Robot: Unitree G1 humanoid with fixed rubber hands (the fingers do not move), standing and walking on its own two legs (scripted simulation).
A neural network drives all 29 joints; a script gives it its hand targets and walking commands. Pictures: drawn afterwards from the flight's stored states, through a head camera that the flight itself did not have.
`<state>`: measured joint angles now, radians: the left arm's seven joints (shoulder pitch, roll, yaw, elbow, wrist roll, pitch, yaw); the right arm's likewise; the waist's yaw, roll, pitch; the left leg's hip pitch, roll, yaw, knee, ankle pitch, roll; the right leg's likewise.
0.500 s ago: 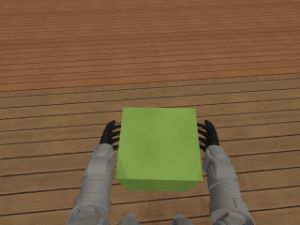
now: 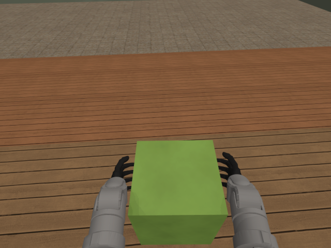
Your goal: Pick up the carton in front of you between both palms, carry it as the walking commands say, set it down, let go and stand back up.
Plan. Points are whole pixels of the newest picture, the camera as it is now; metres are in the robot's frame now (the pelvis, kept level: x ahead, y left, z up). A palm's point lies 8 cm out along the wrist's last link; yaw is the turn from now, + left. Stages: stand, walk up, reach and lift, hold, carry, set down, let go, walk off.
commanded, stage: reach and lift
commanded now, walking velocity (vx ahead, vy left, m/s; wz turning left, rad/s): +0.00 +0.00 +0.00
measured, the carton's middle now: (175, 194) +0.30 +0.00 -0.06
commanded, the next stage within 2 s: hold in 0.84 s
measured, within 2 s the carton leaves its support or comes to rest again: neither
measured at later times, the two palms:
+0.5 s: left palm (117, 177) +0.30 +0.15 +0.03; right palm (233, 175) +0.30 -0.15 +0.04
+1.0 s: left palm (116, 174) +0.29 +0.15 +0.05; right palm (237, 172) +0.30 -0.15 +0.06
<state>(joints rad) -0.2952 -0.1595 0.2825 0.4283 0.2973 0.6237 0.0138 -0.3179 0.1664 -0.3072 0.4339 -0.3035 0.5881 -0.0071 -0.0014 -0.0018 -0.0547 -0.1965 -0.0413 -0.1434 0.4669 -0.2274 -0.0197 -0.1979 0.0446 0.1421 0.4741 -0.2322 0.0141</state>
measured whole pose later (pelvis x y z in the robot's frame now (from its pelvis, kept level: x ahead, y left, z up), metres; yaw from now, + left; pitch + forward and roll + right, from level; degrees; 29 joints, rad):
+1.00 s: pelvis +0.01 +0.00 +0.01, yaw +0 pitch -6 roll +0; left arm -0.24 -0.15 0.19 0.23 0.26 0.75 0.02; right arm -0.26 0.15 -0.22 0.24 -0.27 0.72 -0.01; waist 0.00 0.00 -0.02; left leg -0.05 -0.03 -0.14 0.34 -0.19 -0.01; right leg -0.06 0.03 0.14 0.34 -0.19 0.01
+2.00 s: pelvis +0.01 +0.00 +0.01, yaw +0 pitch -7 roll +0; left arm -0.26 -0.15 0.21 0.25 0.29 0.78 0.01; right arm -0.28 0.16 -0.23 0.26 -0.29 0.75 0.00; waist 0.00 0.00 -0.01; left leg -0.04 -0.03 -0.13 0.34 -0.18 -0.01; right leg -0.04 0.03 0.13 0.35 -0.19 0.01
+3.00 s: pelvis +0.23 -0.04 -0.01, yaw -1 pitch +5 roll -1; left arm -0.16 -0.13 0.10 -0.38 0.10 1.23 0.09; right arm -0.17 0.13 -0.11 -0.40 -0.10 1.22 -0.10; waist -0.03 0.05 -0.11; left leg -0.09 0.10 0.13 0.48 -0.45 -0.05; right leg -0.43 -0.03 -0.22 0.50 -0.17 -0.04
